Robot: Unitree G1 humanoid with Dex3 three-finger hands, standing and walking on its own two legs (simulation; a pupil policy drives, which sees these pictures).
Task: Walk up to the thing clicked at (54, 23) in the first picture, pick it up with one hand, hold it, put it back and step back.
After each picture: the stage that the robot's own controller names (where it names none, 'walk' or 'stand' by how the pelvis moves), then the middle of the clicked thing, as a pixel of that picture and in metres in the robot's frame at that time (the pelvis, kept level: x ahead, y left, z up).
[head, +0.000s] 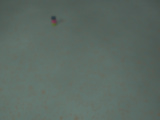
stand; (53, 21) +1.80 +0.38 -0.72
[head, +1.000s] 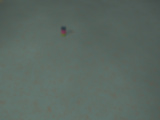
walk; (63, 31) +1.68 +0.15 -0.70
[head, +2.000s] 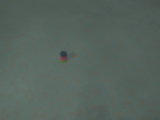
walk; (63, 57) +1.09 +0.12 -0.71
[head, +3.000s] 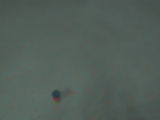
walk; (56, 97) +0.68 +0.17 -0.71
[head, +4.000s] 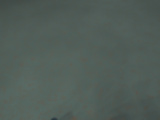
walk; out of the picture +0.46 +0.21 -0.71
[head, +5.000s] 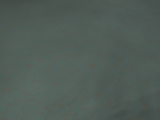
stand; out of the picture +0.38 +0.16 -0.71
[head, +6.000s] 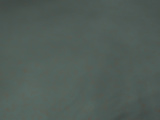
stand; out of the picture +0.38 +0.17 -0.72
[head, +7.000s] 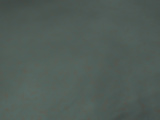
stand; out of the picture +0.37 +0.18 -0.73
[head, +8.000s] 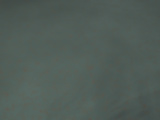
stand; out of the picture +0.36 +0.17 -0.73
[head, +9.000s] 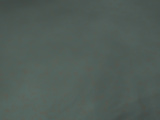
stand; out of the picture +0.37 +0.17 -0.73
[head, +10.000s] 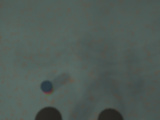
go down; (47, 88) +0.41 +0.18 -0.50
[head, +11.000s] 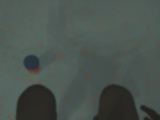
go down; (32, 65) +0.45 +0.21 -0.32
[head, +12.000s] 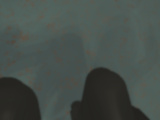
close in; out of the picture +0.43 +0.24 -0.23
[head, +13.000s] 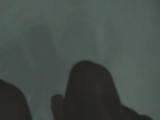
close; out of the picture +0.43 +0.26 -0.22
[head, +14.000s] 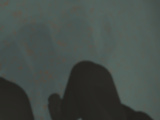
lift; out of the picture +0.42 +0.26 -0.23
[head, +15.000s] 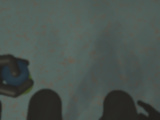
lift; (19, 79) +0.33 +0.21 -0.05
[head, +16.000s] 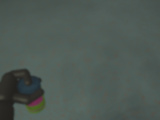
hold; (32, 95) +0.32 +0.17 +0.01
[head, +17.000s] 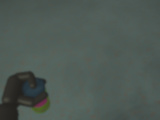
hold; (37, 96) +0.31 +0.16 +0.00
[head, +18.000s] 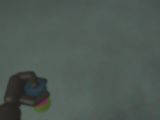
crouch; (38, 95) +0.32 +0.16 -0.01
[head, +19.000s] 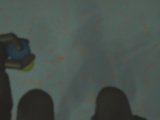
crouch; (22, 56) +0.43 +0.19 -0.10
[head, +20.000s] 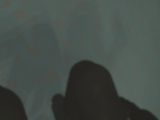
lower; out of the picture +0.43 +0.27 -0.23
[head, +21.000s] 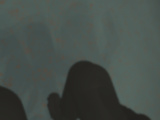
lower; out of the picture +0.43 +0.28 -0.23
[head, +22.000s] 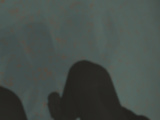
lower; out of the picture +0.43 +0.27 -0.23
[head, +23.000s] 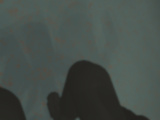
lower; out of the picture +0.43 +0.27 -0.23
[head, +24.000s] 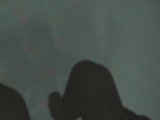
loosen; out of the picture +0.43 +0.26 -0.23
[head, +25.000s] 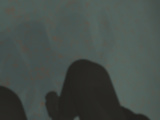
withdraw; out of the picture +0.42 +0.25 -0.23
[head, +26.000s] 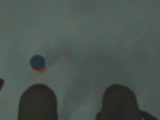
walk; (38, 65) +0.45 +0.19 -0.34
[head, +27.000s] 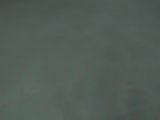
stand; out of the picture +0.37 +0.14 -0.66
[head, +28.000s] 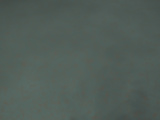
stand; out of the picture +0.39 +0.17 -0.66
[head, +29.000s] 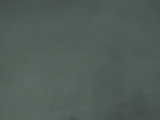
stand; out of the picture +0.39 +0.15 -0.69
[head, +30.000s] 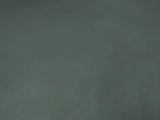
walk; out of the picture +0.39 +0.16 -0.72
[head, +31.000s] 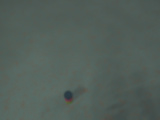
walk; (68, 97) +0.57 +0.13 -0.70
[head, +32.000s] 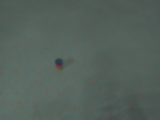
walk; (59, 64) +0.86 +0.17 -0.71
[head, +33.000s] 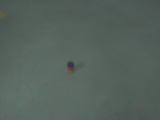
stand; (70, 67) +0.99 +0.13 -0.71
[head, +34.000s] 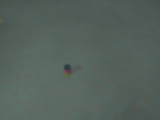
stand; (67, 70) +0.99 +0.15 -0.73
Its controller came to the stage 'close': yes
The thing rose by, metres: 0.70
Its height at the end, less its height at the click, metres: +0.00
